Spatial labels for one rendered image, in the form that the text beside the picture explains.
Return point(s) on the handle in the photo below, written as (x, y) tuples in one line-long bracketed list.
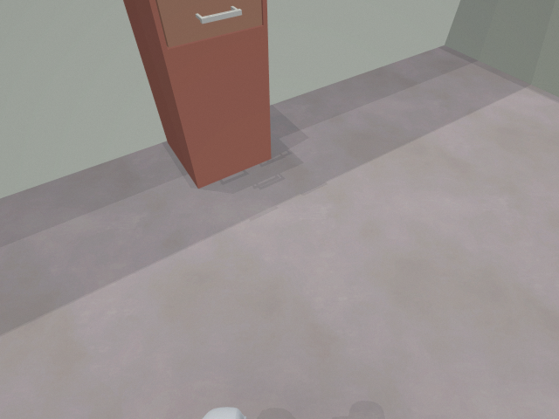
[(219, 16)]

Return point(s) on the cabinet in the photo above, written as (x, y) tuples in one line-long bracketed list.
[(212, 95)]

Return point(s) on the drawer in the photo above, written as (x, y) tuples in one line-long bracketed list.
[(180, 25)]

